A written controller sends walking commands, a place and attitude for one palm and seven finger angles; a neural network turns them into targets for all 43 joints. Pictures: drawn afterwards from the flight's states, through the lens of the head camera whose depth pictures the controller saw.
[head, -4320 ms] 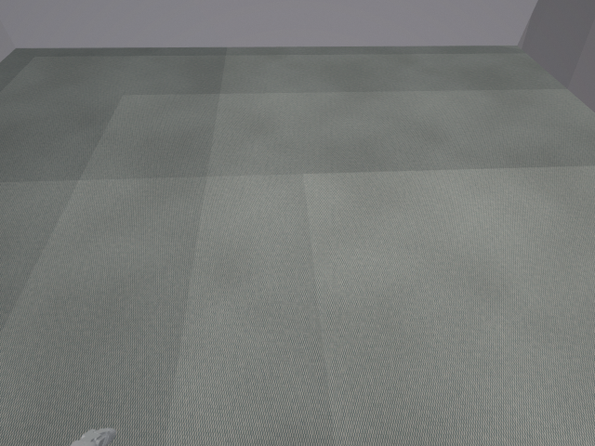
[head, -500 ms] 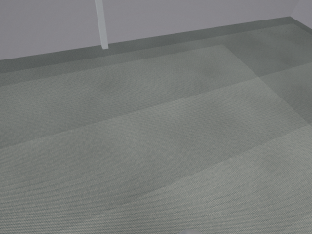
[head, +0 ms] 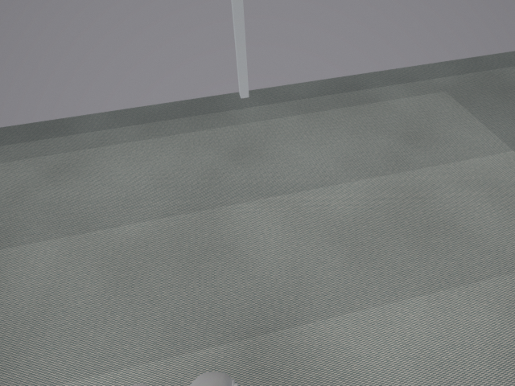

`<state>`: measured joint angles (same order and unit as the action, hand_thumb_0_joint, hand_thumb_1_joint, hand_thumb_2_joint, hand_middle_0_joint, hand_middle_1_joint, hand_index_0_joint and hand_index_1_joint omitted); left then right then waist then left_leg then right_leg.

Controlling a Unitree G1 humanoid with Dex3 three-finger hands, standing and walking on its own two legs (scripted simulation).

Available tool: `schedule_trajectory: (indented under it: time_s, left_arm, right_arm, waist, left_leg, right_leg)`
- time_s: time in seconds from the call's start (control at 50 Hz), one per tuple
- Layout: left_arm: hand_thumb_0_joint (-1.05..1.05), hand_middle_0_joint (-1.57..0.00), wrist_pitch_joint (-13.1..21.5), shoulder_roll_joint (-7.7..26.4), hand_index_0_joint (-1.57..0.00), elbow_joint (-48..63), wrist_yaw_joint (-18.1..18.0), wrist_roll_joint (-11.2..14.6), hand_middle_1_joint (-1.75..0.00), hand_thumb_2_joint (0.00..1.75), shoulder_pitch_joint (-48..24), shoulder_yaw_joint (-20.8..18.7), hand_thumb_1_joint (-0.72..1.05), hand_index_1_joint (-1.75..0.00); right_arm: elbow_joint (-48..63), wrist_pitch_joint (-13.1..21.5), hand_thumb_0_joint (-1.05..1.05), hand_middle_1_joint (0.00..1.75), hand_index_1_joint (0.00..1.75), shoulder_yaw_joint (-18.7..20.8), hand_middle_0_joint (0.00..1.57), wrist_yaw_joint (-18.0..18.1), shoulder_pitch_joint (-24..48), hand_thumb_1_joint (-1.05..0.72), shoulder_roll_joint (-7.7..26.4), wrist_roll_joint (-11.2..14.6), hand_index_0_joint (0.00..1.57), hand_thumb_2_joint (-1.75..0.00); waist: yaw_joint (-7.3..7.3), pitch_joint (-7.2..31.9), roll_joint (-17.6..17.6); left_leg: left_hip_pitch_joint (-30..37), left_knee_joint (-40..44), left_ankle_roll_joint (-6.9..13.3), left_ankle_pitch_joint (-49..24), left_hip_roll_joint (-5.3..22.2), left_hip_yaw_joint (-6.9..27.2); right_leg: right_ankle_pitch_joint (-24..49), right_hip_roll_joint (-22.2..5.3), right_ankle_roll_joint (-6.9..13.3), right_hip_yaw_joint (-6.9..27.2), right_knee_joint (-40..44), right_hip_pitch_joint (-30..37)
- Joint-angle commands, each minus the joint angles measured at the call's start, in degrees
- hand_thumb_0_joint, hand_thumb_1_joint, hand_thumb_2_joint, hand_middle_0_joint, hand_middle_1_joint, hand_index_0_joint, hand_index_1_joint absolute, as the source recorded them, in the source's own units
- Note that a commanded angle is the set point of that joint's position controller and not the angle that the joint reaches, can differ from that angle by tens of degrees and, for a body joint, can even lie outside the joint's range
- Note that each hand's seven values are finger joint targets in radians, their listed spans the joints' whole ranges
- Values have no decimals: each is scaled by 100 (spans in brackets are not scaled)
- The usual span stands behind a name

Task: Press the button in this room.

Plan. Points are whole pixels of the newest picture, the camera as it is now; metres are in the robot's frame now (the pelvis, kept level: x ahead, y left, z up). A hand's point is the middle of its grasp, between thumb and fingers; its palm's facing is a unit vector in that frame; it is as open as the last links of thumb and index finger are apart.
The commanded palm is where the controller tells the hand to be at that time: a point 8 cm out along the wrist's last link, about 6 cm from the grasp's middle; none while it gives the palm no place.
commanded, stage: turn or walk to find it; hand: left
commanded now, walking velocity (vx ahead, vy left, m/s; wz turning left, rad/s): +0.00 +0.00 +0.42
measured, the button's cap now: out of the picture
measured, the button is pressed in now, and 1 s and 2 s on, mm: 0 0 0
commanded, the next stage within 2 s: none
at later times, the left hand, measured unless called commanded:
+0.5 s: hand out of the picture +0.01 +0.27 -0.16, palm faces +0.23 -0.94 -0.26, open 7.4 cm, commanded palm none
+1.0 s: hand out of the picture -0.09 +0.24 -0.18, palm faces +0.45 -0.87 -0.23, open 7.4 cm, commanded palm none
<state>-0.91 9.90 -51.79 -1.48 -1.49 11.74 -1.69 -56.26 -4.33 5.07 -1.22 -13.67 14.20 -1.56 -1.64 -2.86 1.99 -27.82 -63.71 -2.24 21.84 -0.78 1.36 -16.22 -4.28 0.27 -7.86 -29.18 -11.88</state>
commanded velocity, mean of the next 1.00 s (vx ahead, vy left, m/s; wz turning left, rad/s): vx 0.00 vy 0.00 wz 0.42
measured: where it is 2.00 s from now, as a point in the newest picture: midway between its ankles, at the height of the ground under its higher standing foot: outside the picture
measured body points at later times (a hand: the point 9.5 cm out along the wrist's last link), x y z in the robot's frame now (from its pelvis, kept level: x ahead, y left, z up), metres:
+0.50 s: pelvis -0.02 +0.05 +0.00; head +0.00 +0.06 +0.45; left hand +0.00 +0.32 -0.14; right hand +0.11 -0.17 -0.14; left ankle -0.02 +0.15 -0.74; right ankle +0.00 -0.09 -0.69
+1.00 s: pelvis -0.05 +0.04 -0.01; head -0.03 +0.07 +0.44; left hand -0.12 +0.29 -0.16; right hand +0.11 -0.17 -0.15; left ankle -0.10 +0.15 -0.74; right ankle +0.01 -0.08 -0.74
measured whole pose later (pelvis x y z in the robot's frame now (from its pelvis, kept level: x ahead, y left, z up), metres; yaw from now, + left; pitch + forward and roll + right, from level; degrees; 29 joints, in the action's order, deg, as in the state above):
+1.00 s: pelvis -0.05 +0.04 -0.01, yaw +26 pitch -1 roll +0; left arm -1.2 12.2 -53.9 -1.0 -1.8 13.7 -2.7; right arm -55.9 -3.3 3.9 -1.1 -11.8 13.7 -0.9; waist 0.1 -4.4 -1.6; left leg -15.9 -36.0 -2.3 19.6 1.6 -3.2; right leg -18.0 -9.2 -2.5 -11.9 -35.2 -14.8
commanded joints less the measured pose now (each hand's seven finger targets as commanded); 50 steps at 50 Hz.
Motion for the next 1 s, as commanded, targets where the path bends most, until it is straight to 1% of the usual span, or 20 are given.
schedule_trajectory:
  time_s: [0.0,0.08,0.14,0.16,0.18,0.2,0.26,0.32,0.44,0.56,0.58,0.6,0.62,0.64,0.68,0.72,0.86,0.94,0.96,0.98]
  left_arm:
    - [0,-20,134,1170,-20,279,-56,-18,-30,90,216,-315,90,-30]
    - [0,-20,95,1428,-20,125,-46,-53,-30,90,430,-413,90,-30]
    - [0,-20,34,1428,-20,62,-23,20,-30,90,318,-425,90,-30]
    - [0,-20,-7,1251,-20,84,0,72,-30,90,374,-385,90,-30]
    - [0,-20,-38,849,-20,292,36,95,-30,90,446,-321,90,-30]
    - [0,-20,-95,824,-20,396,-1,34,-30,90,11,-236,90,-30]
    - [0,-20,-113,865,-20,206,58,52,-30,90,-242,-308,90,-30]
    - [0,-20,-103,794,-20,44,85,63,-30,90,60,-283,90,-30]
    - [0,-20,-96,700,-20,221,41,83,-30,90,-184,-250,90,-30]
    - [0,-20,-8,730,-20,165,-2,100,-30,90,391,-263,90,-30]
    - [0,-20,39,817,-20,156,-21,84,-30,90,559,-288,90,-30]
    - [0,-20,101,1172,-20,175,-57,11,-30,90,617,-351,90,-30]
    - [0,-20,108,1608,-20,267,-66,-40,-30,90,556,-421,90,-30]
    - [0,-20,102,1544,-20,357,-77,15,-30,90,453,-448,90,-30]
    - [0,-20,92,1258,-20,452,-80,21,-30,90,-137,-369,90,-30]
    - [0,-20,133,1064,-20,488,-61,8,-30,90,-339,-295,90,-30]
    - [0,-20,102,1365,-20,154,-44,-56,-30,90,327,-387,90,-30]
    - [0,-20,37,1447,-20,70,-15,3,-30,90,315,-422,90,-30]
    - [0,-20,2,1315,-20,70,-2,52,-30,90,303,-407,90,-30]
    - [0,-20,-44,989,-20,233,27,97,-30,90,401,-364,90,-30]
  right_arm:
    - [471,113,0,30,30,28,20,8,380,-90,275,47,20,-90]
    - [536,207,0,30,30,-64,20,24,570,-90,188,106,20,-90]
    - [399,290,0,30,30,-58,20,49,37,-90,318,94,20,-90]
    - [367,342,0,30,30,5,20,37,-117,-90,621,82,20,-90]
    - [409,385,0,30,30,137,20,60,-337,-90,1202,34,20,-90]
    - [310,347,0,30,30,181,20,108,-596,-90,1391,41,20,-90]
    - [387,380,0,30,30,26,20,229,71,-90,902,26,20,-90]
    - [452,427,0,30,30,-10,20,243,221,-90,843,44,20,-90]
    - [438,369,0,30,30,58,20,224,18,-90,882,19,20,-90]
    - [568,294,0,30,30,110,20,159,354,-90,848,28,20,-90]
    - [611,298,0,30,30,101,20,141,357,-90,729,58,20,-90]
    - [659,302,0,30,30,66,20,108,267,-90,445,110,20,-90]
    - [831,291,0,30,30,17,20,86,336,-90,210,97,20,-90]
    - [822,203,0,30,30,108,20,96,470,-90,499,23,20,-90]
    - [627,125,0,30,30,132,20,38,386,-90,491,27,20,-90]
    - [473,109,0,30,30,97,20,-6,94,-90,355,21,20,-90]
    - [586,169,0,30,30,-25,20,0,632,-90,196,90,20,-90]
    - [444,274,0,30,30,-60,20,47,156,-90,262,100,20,-90]
    - [402,326,0,30,30,-17,20,37,-56,-90,456,96,20,-90]
    - [433,386,0,30,30,95,20,59,-237,-90,1007,42,20,-90]
  waist:
    - [274,44,-1140]
    - [421,337,-1355]
    - [124,599,-1161]
    - [43,758,-303]
    - [-53,811,1431]
    - [-281,772,1342]
    - [-10,223,866]
    - [88,459,572]
    - [-56,461,478]
    - [255,446,521]
    - [351,517,184]
    - [364,581,-800]
    - [404,315,-1933]
    - [466,318,-1716]
    - [162,-33,-1056]
    - [-3,-11,-993]
    - [407,113,-1342]
    - [203,516,-1229]
    - [71,672,-655]
    - [-4,763,871]
  left_leg:
    - [-137,485,-160,265,249,-207]
    - [426,1911,-104,513,231,-530]
    - [1534,3589,-10,-784,151,-704]
    - [2368,4127,134,-1636,553,-203]
    - [2988,4266,811,-3586,2043,1653]
    - [2499,4465,1304,-3620,2459,1910]
    - [1740,4547,1155,-2768,1743,1315]
    - [2066,4461,1134,-3194,1454,967]
    - [2160,4426,1281,-3077,1504,1407]
    - [1166,4091,1001,-2355,1118,1583]
    - [793,3779,792,-1907,897,1469]
    - [19,2906,438,-933,352,920]
    - [-623,1651,103,805,-349,93]
    - [-453,604,129,1012,-103,364]
    - [-401,-390,102,410,103,317]
    - [-279,-493,-19,7,166,88]
    - [261,1513,-105,545,242,-424]
    - [1321,3315,-19,-438,109,-693]
    - [2040,4055,61,-1167,326,-442]
    - [2712,4377,574,-2531,1578,1240]
  right_leg:
    - [1702,-1440,700,822,1070,281]
    - [2643,-1602,757,646,550,611]
    - [2430,-1375,265,181,-231,275]
    - [1608,-1121,-35,-44,-992,-416]
    - [-1106,-410,-468,-295,-2108,-1843]
    - [-2164,-252,-443,188,-2998,-1828]
    - [-1095,-330,-409,678,-3587,-1924]
    - [-829,-200,-471,623,-3172,-1742]
    - [-1006,-10,-480,641,-2177,-1473]
    - [-60,222,-377,488,-196,-1]
    - [386,73,-339,585,575,563]
    - [198,-868,-49,1540,1189,1130]
    - [397,-2136,609,2717,1533,894]
    - [145,-2308,913,2724,1667,161]
    - [134,-1742,800,1932,1520,-302]
    - [642,-1358,618,1125,1284,-288]
    - [1842,-1587,757,790,860,324]
    - [2275,-1414,361,347,-3,288]
    - [1803,-1269,91,122,-630,-167]
    - [-37,-585,-343,-229,-1714,-1417]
